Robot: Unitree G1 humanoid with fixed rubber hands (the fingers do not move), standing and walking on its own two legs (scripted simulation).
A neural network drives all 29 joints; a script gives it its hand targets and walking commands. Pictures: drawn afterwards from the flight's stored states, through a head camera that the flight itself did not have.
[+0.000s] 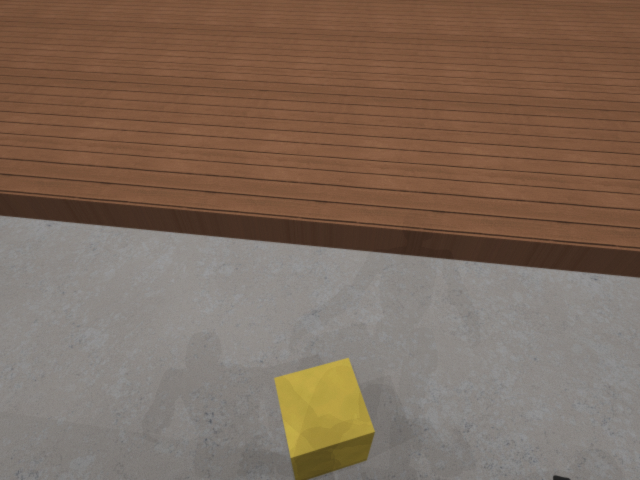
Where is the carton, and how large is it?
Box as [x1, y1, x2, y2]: [274, 358, 374, 479]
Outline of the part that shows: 348,358 274,378 295,479 307,479 365,460 367,457 374,430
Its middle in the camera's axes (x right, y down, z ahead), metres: +0.01 +0.51 +1.08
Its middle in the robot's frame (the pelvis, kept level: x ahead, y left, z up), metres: +0.43 +0.01 -0.66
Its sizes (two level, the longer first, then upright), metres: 0.210 0.200 0.250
